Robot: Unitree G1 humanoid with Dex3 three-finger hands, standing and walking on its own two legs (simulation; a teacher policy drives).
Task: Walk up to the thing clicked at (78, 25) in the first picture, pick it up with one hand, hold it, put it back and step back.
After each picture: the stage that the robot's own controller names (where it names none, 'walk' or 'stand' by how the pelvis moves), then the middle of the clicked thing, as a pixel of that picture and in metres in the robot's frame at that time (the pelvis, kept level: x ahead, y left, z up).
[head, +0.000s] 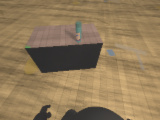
stand; (78, 32) +0.94 +0.18 -0.04
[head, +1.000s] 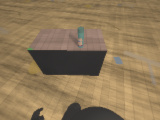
walk; (80, 38) +0.84 +0.17 -0.03
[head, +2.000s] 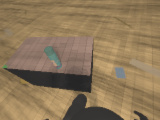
walk; (54, 58) +0.46 +0.37 -0.04
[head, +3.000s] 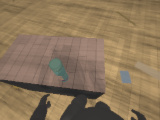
walk; (60, 72) +0.31 +0.21 -0.01
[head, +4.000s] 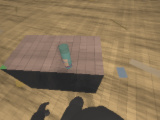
stand; (66, 57) +0.46 +0.23 -0.01
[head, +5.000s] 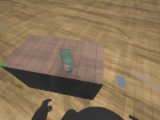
stand; (67, 62) +0.44 +0.20 -0.03
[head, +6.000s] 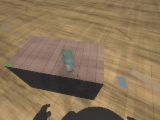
stand; (69, 62) +0.45 +0.20 -0.04
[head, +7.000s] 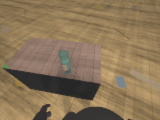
stand; (65, 63) +0.45 +0.23 -0.04
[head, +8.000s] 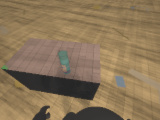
stand; (65, 63) +0.45 +0.23 -0.04
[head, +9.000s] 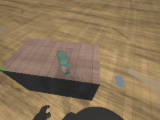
rise first; (64, 64) +0.43 +0.23 -0.04
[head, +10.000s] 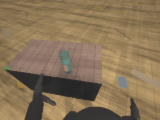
rise first; (66, 63) +0.44 +0.23 -0.04
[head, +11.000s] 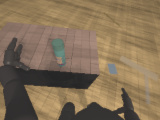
go down; (60, 54) +0.46 +0.20 +0.00
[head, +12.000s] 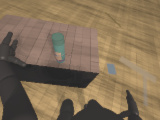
go down; (59, 50) +0.47 +0.21 +0.03
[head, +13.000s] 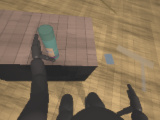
close in; (51, 45) +0.47 +0.22 +0.06
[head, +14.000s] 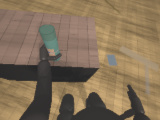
lift; (52, 46) +0.46 +0.21 +0.07
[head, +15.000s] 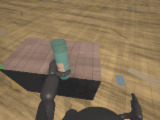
lift; (62, 61) +0.32 +0.18 +0.16
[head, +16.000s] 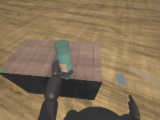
hold; (65, 62) +0.32 +0.16 +0.15
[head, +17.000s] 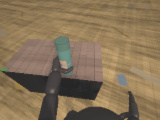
hold; (65, 58) +0.34 +0.16 +0.16
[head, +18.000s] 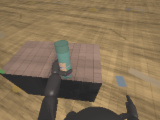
hold; (64, 61) +0.34 +0.17 +0.15
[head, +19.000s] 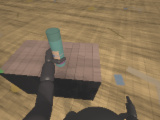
crouch; (57, 50) +0.39 +0.22 +0.18
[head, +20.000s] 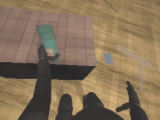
lower; (50, 46) +0.46 +0.21 +0.04
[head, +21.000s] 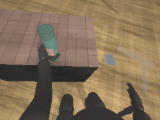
lower; (51, 46) +0.46 +0.21 +0.06
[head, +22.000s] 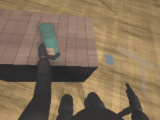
lower; (51, 45) +0.47 +0.21 +0.07
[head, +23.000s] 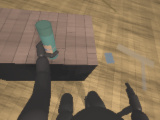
lower; (49, 43) +0.48 +0.22 +0.07
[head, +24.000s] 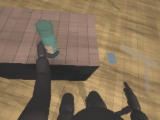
rest; (50, 43) +0.47 +0.21 +0.07
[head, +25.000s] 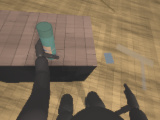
withdraw; (48, 44) +0.48 +0.22 +0.07
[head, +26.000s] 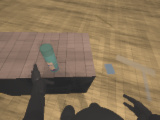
sink last; (51, 60) +0.43 +0.23 +0.03
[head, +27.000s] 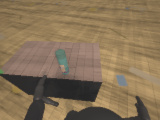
sink last; (63, 63) +0.44 +0.24 +0.00
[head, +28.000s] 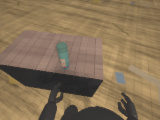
stand; (64, 57) +0.45 +0.22 +0.02
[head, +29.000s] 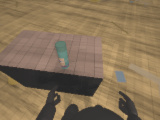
stand; (63, 56) +0.45 +0.22 +0.03
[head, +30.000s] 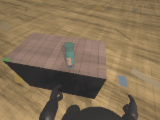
walk; (70, 56) +0.48 +0.20 +0.02
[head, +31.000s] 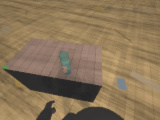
stand; (65, 64) +0.44 +0.21 -0.04
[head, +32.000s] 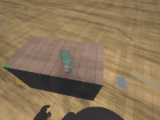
stand; (67, 63) +0.44 +0.21 -0.05
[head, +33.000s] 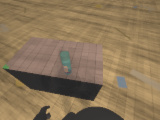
stand; (66, 64) +0.44 +0.21 -0.05
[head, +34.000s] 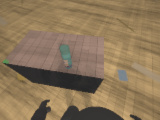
walk; (66, 58) +0.46 +0.21 -0.04
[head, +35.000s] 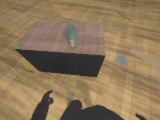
walk; (72, 38) +0.67 +0.20 -0.03
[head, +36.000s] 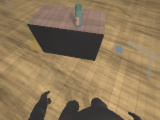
walk; (78, 17) +1.00 +0.19 -0.02
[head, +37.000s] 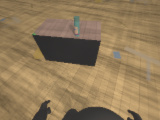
stand; (76, 27) +1.04 +0.22 -0.03
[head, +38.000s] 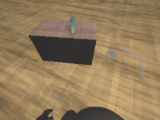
stand; (73, 27) +1.06 +0.27 -0.04
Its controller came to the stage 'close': yes
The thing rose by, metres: 0.20
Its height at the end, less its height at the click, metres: +0.00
